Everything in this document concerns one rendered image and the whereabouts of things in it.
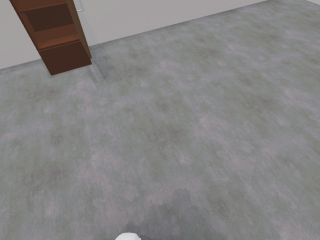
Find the cupboard door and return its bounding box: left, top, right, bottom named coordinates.
left=66, top=0, right=92, bottom=59

